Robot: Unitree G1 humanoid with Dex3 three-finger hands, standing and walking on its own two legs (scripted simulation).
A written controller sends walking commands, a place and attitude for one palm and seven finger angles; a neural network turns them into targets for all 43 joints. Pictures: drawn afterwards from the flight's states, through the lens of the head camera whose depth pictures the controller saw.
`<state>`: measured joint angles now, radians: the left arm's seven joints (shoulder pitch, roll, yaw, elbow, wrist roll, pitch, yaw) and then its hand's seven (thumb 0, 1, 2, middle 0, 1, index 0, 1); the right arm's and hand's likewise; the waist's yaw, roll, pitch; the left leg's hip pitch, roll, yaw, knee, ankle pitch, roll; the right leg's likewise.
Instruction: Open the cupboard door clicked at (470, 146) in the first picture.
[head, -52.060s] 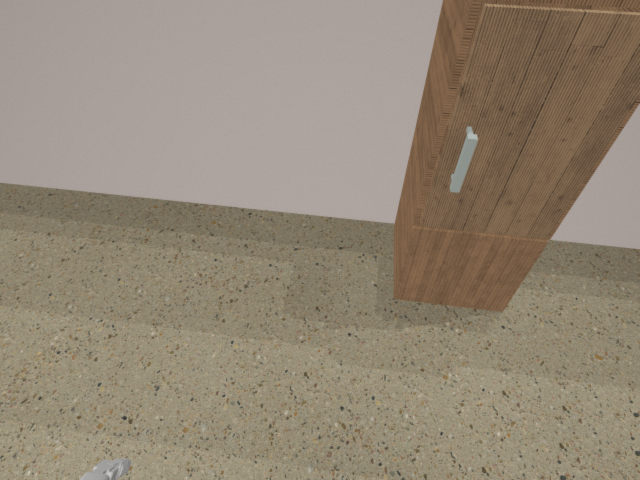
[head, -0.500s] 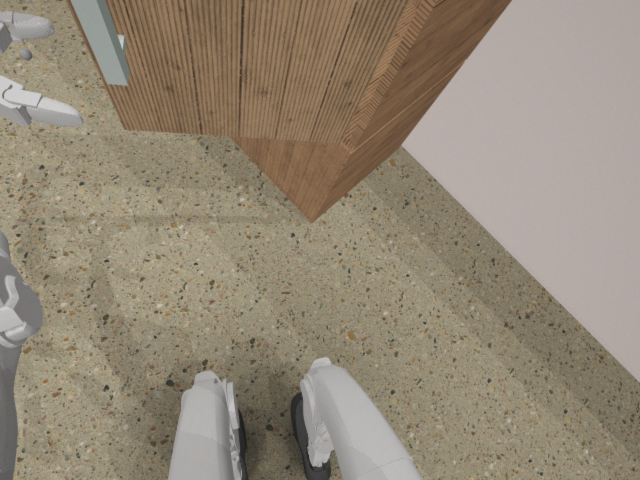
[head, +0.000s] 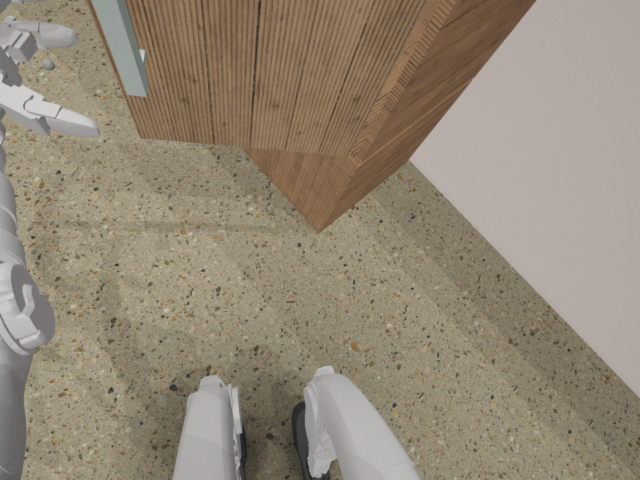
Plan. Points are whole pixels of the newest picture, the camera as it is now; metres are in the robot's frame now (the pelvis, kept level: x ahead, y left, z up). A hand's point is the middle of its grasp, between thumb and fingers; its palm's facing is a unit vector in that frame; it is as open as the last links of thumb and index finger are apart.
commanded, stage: slide the fingers in behind the handle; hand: left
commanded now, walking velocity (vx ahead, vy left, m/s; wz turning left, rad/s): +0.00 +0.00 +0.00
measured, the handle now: (123, 22) +0.61 +0.17 +0.06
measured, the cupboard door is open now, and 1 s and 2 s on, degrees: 49 49 49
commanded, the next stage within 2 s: close the thumb around the handle in 1.50 s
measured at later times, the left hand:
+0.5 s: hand (100, 64) +0.56 +0.19 +0.06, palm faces -0.06 -1.00 -0.02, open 14.0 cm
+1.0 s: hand (129, 72) +0.55 +0.16 +0.06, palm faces -0.05 -1.00 -0.02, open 14.0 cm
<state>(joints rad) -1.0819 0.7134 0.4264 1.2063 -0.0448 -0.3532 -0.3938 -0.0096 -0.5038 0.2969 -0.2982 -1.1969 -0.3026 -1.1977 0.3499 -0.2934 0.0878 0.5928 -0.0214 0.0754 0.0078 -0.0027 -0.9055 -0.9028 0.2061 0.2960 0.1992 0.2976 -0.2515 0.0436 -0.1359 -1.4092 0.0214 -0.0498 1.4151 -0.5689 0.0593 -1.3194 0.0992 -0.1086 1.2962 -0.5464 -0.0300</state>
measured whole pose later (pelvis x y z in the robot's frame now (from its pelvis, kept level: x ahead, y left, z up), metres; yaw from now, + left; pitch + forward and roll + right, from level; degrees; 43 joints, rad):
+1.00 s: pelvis +0.00 -0.01 +0.00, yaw +1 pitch +31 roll -6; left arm -1.06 0.55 0.36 1.21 -0.03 -0.40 -0.24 -0.01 -0.50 0.30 -0.30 -1.20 -0.30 -1.20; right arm 0.36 -0.27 0.06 0.61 -0.03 0.07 0.04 0.00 -0.91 -0.90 0.21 0.30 0.20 0.30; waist -0.24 0.05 -0.15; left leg -1.37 0.02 -0.03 1.39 -0.56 0.04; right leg -1.30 0.09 -0.09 1.31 -0.55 -0.05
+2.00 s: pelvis +0.00 -0.01 +0.01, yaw +1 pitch +31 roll -5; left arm -1.05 0.52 0.34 1.22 -0.03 -0.42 -0.20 0.00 0.15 0.58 -0.31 -1.25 -0.35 -1.27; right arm 0.37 -0.27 0.06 0.62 -0.04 0.07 0.05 0.00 -0.91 -0.90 0.21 0.30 0.20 0.30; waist -0.24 0.06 -0.15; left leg -1.36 0.01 -0.02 1.38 -0.56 0.05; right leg -1.29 0.09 -0.08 1.30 -0.55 -0.04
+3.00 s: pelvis +0.02 -0.01 +0.04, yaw +2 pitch +25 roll -2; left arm -0.37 0.05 0.15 0.63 -0.10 -0.47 0.14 0.01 0.68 0.75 -0.30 -1.30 -0.35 -1.29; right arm 0.30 -0.23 0.00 0.53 -0.03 0.09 0.09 0.00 -0.91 -0.90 0.20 0.30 0.20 0.30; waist -0.10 0.03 -0.21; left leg -1.11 0.00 0.04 1.22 -0.55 0.05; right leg -1.08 0.08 -0.01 1.20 -0.55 -0.04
